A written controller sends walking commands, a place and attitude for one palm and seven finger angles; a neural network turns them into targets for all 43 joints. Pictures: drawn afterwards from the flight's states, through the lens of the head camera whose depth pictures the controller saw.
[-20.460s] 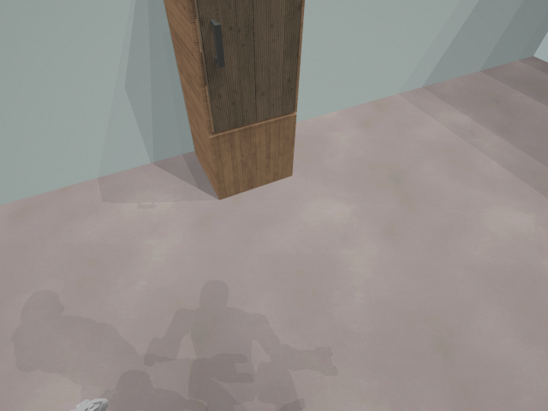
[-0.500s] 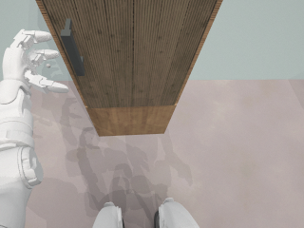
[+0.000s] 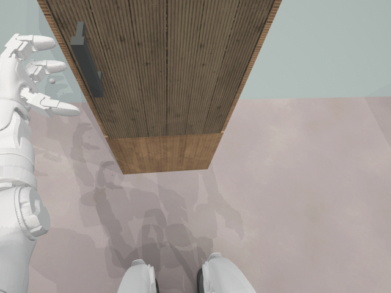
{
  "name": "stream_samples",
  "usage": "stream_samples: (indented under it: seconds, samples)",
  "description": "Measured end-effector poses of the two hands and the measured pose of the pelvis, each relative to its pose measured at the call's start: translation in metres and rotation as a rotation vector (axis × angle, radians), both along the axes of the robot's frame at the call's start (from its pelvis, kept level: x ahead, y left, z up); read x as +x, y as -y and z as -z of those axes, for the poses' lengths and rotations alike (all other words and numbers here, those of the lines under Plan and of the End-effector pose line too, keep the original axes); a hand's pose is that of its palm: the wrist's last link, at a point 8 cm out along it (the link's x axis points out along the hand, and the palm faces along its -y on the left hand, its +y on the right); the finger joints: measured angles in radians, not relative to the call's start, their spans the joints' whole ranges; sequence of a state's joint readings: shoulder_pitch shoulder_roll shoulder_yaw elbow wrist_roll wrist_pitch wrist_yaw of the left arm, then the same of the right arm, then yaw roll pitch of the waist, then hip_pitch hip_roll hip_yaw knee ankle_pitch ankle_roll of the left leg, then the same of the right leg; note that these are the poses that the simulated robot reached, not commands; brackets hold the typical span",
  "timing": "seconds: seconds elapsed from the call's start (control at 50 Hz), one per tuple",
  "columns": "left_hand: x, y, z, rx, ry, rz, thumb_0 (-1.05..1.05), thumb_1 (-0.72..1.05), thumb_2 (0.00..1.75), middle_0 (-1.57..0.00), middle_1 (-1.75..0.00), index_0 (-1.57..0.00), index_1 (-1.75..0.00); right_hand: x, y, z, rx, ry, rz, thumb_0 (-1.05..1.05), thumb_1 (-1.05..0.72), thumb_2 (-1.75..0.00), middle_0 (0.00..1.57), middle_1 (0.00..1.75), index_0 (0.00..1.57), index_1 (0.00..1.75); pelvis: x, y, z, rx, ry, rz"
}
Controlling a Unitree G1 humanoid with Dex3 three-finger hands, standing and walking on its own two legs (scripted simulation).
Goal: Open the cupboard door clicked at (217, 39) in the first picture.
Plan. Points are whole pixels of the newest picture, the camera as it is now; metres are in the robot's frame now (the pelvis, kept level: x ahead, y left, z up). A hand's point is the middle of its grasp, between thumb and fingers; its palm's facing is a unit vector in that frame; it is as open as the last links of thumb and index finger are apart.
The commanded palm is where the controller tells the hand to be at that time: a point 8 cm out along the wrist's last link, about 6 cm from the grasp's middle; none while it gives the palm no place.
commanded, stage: move the hooked fingers beside the handle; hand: left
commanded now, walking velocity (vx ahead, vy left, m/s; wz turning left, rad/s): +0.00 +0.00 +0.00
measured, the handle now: (90, 62) +0.55 +0.16 +0.09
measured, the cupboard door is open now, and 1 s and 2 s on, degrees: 1 1 1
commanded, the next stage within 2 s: slide the fingers in behind the handle in 0.38 s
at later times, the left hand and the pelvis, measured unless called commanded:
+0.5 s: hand (49, 84) +0.50 +0.23 +0.08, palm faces +0.01 -1.00 -0.01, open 13.9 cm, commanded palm +0.49 +0.27 +0.08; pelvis +0.00 +0.00 +0.00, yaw +0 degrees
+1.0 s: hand (64, 84) +0.50 +0.20 +0.08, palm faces +0.01 -1.00 -0.01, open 14.0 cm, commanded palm +0.48 +0.23 +0.08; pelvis +0.00 +0.00 +0.00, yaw +0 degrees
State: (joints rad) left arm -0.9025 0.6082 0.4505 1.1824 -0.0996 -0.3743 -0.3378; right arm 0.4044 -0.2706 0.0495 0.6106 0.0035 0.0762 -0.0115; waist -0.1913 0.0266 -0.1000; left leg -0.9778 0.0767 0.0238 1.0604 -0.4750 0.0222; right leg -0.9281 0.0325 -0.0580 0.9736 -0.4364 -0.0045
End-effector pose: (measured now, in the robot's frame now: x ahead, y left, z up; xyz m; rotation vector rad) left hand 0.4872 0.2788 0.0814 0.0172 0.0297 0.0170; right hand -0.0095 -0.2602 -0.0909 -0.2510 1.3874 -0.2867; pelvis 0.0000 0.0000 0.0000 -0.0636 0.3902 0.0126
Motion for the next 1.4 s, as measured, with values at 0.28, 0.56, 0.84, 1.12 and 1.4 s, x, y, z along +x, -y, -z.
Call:
stream_samples:
  seconds: [0.28, 0.56, 0.84, 1.12, 1.4]
  samples:
    - [-0.008, -0.005, -0.001, -0.013, 0.015, 0.021, -0.01, -0.5, 0.3, -0.3, -1.2, -0.3, -1.2, 0.018, 0.0, -0.002, -0.008, 0.016, -0.03, 0.0, -0.91, -0.9, 0.2, 0.3, 0.2, 0.3, 0.004, -0.004, -0.002, -0.005, 0.006, -0.011]
    - [-0.006, -0.007, 0.001, -0.013, 0.003, 0.008, -0.01, -0.5, 0.3, -0.3, -1.2, -0.3, -1.2, 0.021, -0.003, 0.0, -0.004, 0.036, -0.031, 0.0, -0.91, -0.9, 0.2, 0.3, 0.2, 0.3, 0.002, -0.004, 0.0, -0.005, 0.008, -0.009]
    - [-0.001, 0.017, 0.005, -0.027, 0.003, 0.026, -0.01, -0.5, 0.3, -0.3, -1.2, -0.3, -1.2, 0.008, -0.004, 0.002, 0.004, 0.007, -0.02, 0.0, -0.91, -0.9, 0.2, 0.3, 0.2, 0.3, 0.002, -0.005, 0.001, -0.005, 0.003, -0.011]
    - [-0.011, 0.03, 0.001, -0.007, 0.013, 0.014, -0.01, -0.5, 0.3, -0.3, -1.2, -0.27, -1.2, 0.013, -0.005, 0.005, 0.037, 0.025, -0.027, 0.0, -0.91, -0.9, 0.2, 0.3, 0.2, 0.3, 0.003, -0.001, -0.002, 0.002, 0.021, -0.016]
    - [-0.009, 0.057, 0.001, 0.005, 0.03, 0.019, -0.01, -0.5, 0.3, -0.3, -1.2, -0.3, -1.21, 0.02, 0.003, 0.009, 0.043, 0.063, -0.04, 0.0, -0.91, -0.9, 0.2, 0.3, 0.2, 0.3, -0.001, 0.005, 0.001, 0.013, 0.02, -0.015]
